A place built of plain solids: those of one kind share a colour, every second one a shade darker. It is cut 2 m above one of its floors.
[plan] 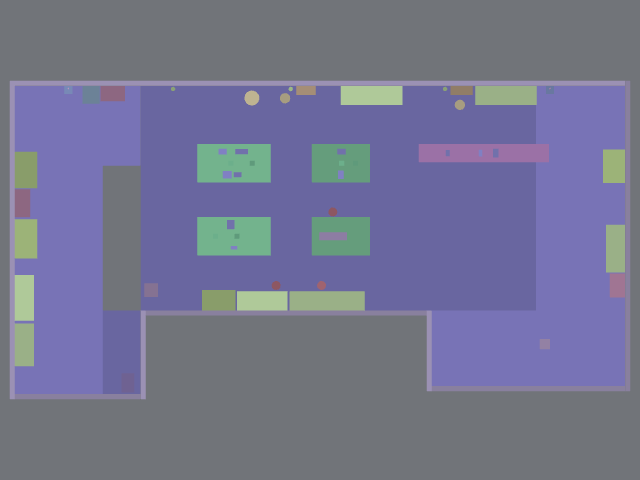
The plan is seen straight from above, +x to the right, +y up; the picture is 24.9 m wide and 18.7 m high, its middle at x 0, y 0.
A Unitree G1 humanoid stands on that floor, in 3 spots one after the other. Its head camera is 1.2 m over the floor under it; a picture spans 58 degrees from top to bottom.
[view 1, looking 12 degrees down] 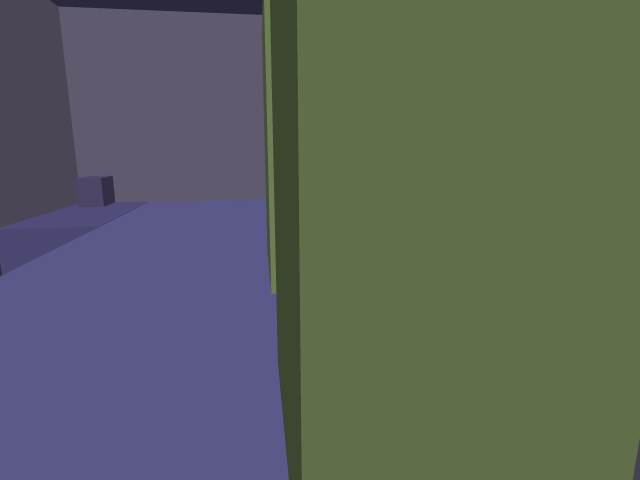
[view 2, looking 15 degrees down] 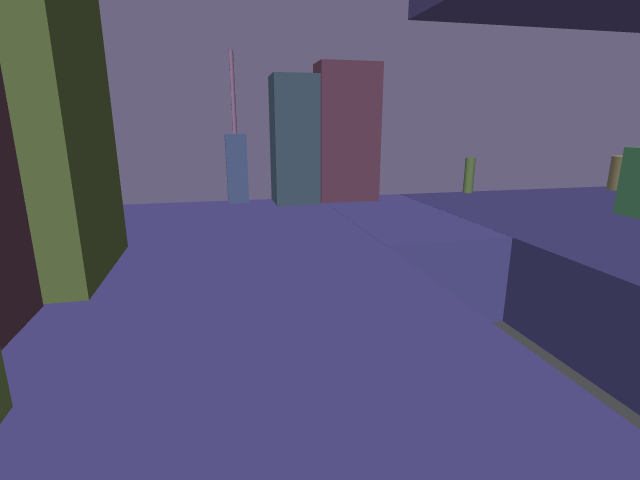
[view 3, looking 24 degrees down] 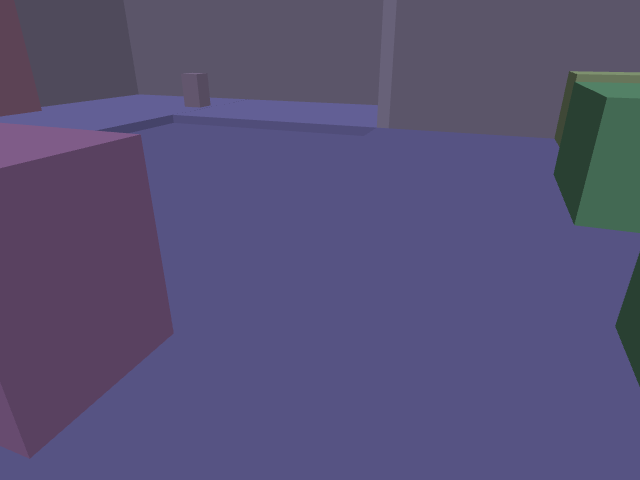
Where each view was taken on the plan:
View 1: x -10.94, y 4.29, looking -98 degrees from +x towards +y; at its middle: fume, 0.88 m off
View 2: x -10.07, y -1.10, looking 77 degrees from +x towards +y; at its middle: floor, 4.64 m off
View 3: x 2.64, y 4.32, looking -69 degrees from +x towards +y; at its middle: floor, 2.95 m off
